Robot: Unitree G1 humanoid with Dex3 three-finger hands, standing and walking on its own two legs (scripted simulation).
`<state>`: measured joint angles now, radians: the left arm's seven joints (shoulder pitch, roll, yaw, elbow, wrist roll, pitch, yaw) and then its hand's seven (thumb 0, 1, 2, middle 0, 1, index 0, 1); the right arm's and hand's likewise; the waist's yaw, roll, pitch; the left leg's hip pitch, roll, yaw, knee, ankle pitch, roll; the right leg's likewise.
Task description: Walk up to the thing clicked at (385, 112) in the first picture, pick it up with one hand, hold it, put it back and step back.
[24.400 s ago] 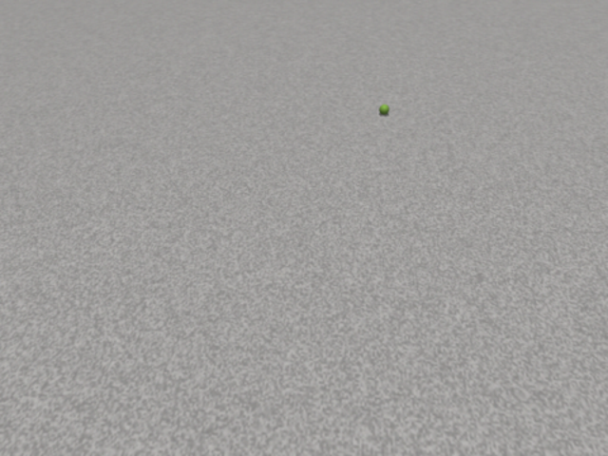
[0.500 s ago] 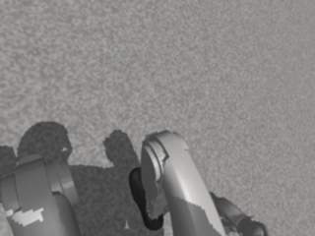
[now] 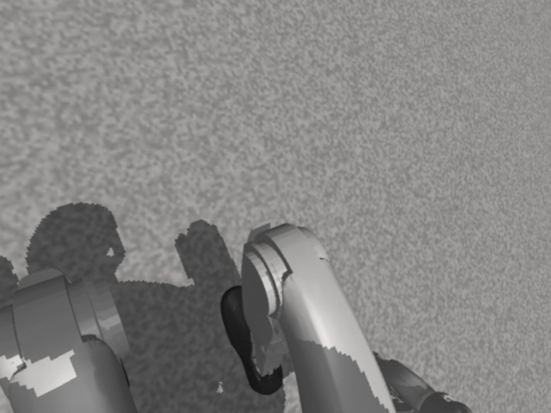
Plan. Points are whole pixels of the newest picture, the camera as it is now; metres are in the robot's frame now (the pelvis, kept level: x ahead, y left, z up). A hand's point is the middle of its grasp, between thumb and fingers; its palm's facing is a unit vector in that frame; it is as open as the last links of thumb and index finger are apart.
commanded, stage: close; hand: left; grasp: from above
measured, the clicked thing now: out of the picture +0.40 +0.36 -0.27
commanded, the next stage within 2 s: settle in 1.54 s
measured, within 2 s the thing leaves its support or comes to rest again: leaves its support in 1.86 s
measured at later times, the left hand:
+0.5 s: hand out of the picture +0.39 +0.36 -0.26, palm faces -0.42 -0.19 -0.89, open 12.0 cm
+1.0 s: hand out of the picture +0.39 +0.35 -0.25, palm faces -0.40 -0.16 -0.90, open 9.4 cm
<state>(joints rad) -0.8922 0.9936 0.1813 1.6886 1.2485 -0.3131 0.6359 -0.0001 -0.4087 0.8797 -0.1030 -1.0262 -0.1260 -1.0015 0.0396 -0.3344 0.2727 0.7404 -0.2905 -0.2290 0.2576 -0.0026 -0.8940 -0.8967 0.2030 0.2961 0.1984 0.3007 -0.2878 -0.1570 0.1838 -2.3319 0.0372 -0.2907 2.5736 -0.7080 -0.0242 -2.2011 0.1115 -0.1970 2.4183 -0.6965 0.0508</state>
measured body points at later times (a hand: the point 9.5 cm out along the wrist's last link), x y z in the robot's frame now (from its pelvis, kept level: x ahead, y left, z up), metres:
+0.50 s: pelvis +0.00 +0.00 +0.00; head +0.26 +0.14 +0.34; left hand +0.41 +0.36 -0.21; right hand +0.10 -0.25 -0.06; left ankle +0.07 +0.13 -0.26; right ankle +0.11 -0.11 -0.26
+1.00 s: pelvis +0.00 +0.00 +0.00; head +0.25 +0.15 +0.34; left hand +0.40 +0.35 -0.20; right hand +0.09 -0.25 -0.06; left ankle +0.07 +0.13 -0.26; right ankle +0.11 -0.11 -0.26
